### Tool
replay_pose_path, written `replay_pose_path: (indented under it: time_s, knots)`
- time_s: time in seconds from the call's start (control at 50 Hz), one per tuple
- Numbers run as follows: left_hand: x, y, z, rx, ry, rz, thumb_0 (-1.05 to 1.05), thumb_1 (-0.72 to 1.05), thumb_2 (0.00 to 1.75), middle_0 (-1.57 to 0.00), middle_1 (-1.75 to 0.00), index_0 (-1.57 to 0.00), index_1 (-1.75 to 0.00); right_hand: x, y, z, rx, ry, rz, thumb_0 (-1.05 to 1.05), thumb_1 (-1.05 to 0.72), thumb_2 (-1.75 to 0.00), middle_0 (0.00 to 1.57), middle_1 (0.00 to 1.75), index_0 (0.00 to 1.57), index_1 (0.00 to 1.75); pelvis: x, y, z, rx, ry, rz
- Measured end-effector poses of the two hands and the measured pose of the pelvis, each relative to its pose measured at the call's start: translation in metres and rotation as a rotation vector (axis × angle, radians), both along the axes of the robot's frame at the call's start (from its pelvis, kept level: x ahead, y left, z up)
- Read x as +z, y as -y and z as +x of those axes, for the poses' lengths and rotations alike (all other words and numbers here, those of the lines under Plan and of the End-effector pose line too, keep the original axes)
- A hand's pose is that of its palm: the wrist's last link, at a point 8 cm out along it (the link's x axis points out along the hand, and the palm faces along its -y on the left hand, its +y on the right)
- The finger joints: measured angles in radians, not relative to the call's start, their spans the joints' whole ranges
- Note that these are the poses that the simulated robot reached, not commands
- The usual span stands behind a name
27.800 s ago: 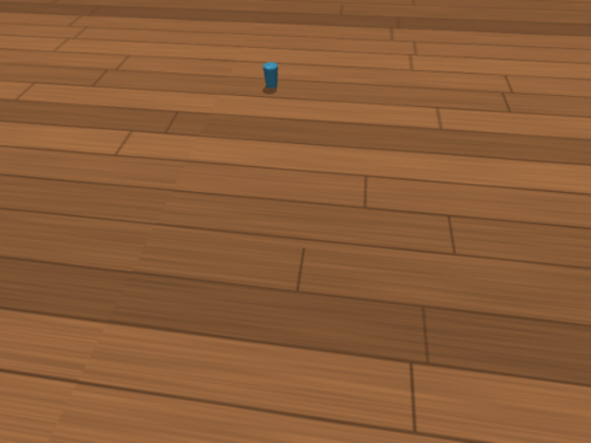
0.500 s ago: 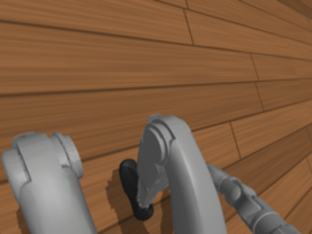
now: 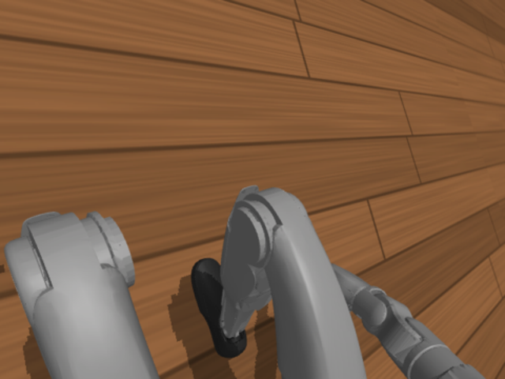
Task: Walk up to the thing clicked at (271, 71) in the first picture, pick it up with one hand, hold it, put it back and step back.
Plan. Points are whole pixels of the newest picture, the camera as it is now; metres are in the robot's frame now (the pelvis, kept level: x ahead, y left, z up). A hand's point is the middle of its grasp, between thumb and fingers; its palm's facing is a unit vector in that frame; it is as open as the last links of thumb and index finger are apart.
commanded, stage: withdraw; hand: left
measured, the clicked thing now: out of the picture +0.37 +0.33 -0.21
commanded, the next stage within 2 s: rise in 0.48 s
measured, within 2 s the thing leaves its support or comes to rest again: rests again in 0.40 s
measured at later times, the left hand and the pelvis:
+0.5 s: hand out of the picture +0.34 +0.39 -0.11, palm faces +0.56 -0.82 -0.06, open 17.0 cm; pelvis +0.00 -0.01 +0.01, yaw +2 degrees
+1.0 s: hand out of the picture +0.23 +0.44 +0.02, palm faces +0.52 -0.69 -0.50, open 17.2 cm; pelvis +0.01 -0.02 +0.09, yaw +10 degrees
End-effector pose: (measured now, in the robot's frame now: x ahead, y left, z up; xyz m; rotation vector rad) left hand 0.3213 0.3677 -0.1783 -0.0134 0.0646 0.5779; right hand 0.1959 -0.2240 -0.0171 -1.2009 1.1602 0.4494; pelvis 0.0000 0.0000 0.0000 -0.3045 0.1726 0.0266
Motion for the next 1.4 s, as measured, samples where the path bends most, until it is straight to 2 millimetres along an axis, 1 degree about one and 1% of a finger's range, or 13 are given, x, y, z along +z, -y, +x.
replay_pose_path:
  time_s: [0.24, 0.32, 0.38, 0.52, 0.62, 0.74, 0.8, 0.94, 0.98, 1.04, 1.12, 1.2, 1.4]
  knots:
    - [0.002, 0.000, -0.001, -0.001, 0.013, 0.011, -0.01, -0.57, 0.16, -0.27, -0.19, -0.27, -0.20, -0.001, 0.003, 0.003, 0.006, 0.004, -0.009, 0.00, -0.91, -0.90, 0.21, 0.30, 0.21, 0.30, -0.001, 0.002, -0.001, 0.001, 0.003, 0.007]
    - [0.011, -0.010, 0.000, -0.002, 0.041, 0.038, -0.01, -0.53, 0.15, -0.20, -0.15, -0.20, -0.15, -0.001, 0.003, 0.002, -0.011, 0.012, -0.003, 0.00, -0.91, -0.90, 0.21, 0.30, 0.21, 0.30, 0.000, 0.002, -0.001, 0.001, 0.002, 0.008]
    - [0.028, -0.026, -0.005, 0.021, 0.073, 0.074, -0.01, -0.51, 0.14, -0.17, -0.12, -0.17, -0.13, -0.001, 0.003, 0.002, -0.036, 0.019, 0.012, 0.00, -0.91, -0.90, 0.21, 0.30, 0.21, 0.30, 0.002, 0.003, 0.000, 0.004, -0.010, 0.012]
    - [0.076, -0.059, -0.036, 0.015, 0.041, 0.102, -0.01, -0.51, 0.12, -0.11, -0.09, -0.11, -0.09, -0.003, 0.003, 0.012, -0.117, 0.064, 0.099, 0.00, -0.92, -0.90, 0.21, 0.30, 0.21, 0.30, 0.014, 0.006, 0.004, 0.024, -0.091, 0.027]
    - [0.092, -0.063, -0.064, 0.007, -0.008, 0.062, -0.01, -0.54, 0.10, -0.08, -0.08, -0.09, -0.07, -0.006, -0.001, 0.030, -0.146, 0.122, 0.175, 0.00, -0.91, -0.90, 0.21, 0.30, 0.21, 0.30, 0.021, 0.006, 0.005, 0.035, -0.134, 0.044]
    - [0.100, -0.062, -0.086, -0.041, -0.248, 0.074, -0.01, -0.51, 0.07, -0.07, -0.07, -0.08, -0.06, -0.003, -0.007, 0.049, -0.266, 0.204, 0.269, 0.00, -0.89, -0.90, 0.21, 0.30, 0.21, 0.30, 0.035, 0.011, 0.005, 0.057, -0.188, 0.080]
    - [0.120, -0.067, -0.100, -0.026, -0.349, 0.102, -0.01, -0.50, 0.07, -0.07, -0.07, -0.08, -0.06, 0.001, -0.011, 0.055, -0.315, 0.219, 0.317, 0.00, -0.91, -0.90, 0.21, 0.30, 0.21, 0.30, 0.049, 0.013, 0.006, 0.069, -0.232, 0.089]
    - [0.205, -0.101, -0.125, 0.124, -0.479, 0.225, -0.01, -0.50, 0.07, -0.07, -0.06, -0.08, -0.06, 0.002, -0.007, 0.058, -0.440, 0.200, 0.385, 0.00, -0.91, -0.91, 0.21, 0.30, 0.21, 0.30, 0.078, 0.018, 0.011, 0.100, -0.331, 0.120]
    - [0.222, -0.103, -0.133, 0.148, -0.537, 0.233, -0.01, -0.50, 0.07, -0.06, -0.06, -0.07, -0.06, 0.002, -0.005, 0.057, -0.478, 0.190, 0.404, 0.00, -0.91, -0.91, 0.21, 0.30, 0.21, 0.30, 0.087, 0.018, 0.013, 0.105, -0.356, 0.129]
    - [0.239, -0.088, -0.142, 0.136, -0.629, 0.219, -0.01, -0.50, 0.07, -0.06, -0.06, -0.06, -0.06, 0.006, -0.003, 0.055, -0.522, 0.172, 0.429, 0.00, -0.91, -0.90, 0.21, 0.30, 0.21, 0.30, 0.104, 0.019, 0.014, 0.113, -0.384, 0.142]
    - [0.258, -0.047, -0.146, 0.070, -0.697, 0.167, -0.01, -0.51, 0.07, -0.05, -0.05, -0.06, -0.05, 0.026, -0.005, 0.054, -0.564, 0.160, 0.458, 0.00, -0.91, -0.90, 0.21, 0.30, 0.21, 0.30, 0.134, 0.021, 0.016, 0.121, -0.407, 0.156]
    - [0.291, -0.011, -0.150, 0.036, -0.737, 0.110, -0.01, -0.52, 0.07, -0.06, -0.05, -0.06, -0.05, 0.066, -0.008, 0.061, -0.593, 0.193, 0.483, 0.01, -0.91, -0.90, 0.21, 0.30, 0.21, 0.30, 0.174, 0.024, 0.022, 0.133, -0.410, 0.172]
    - [0.397, 0.017, -0.163, 0.111, -0.805, 0.029, -0.01, -0.55, 0.04, -0.06, -0.05, -0.06, -0.05, 0.200, -0.017, 0.103, -0.562, 0.393, 0.539, 0.01, -0.90, -0.90, 0.21, 0.30, 0.21, 0.30, 0.279, 0.024, 0.050, 0.183, -0.338, 0.196]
